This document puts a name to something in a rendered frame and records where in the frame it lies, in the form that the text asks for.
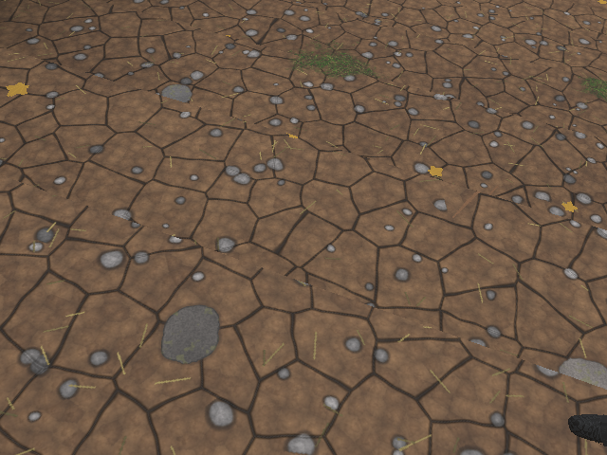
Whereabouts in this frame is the robot right hand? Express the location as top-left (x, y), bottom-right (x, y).
top-left (568, 414), bottom-right (607, 446)

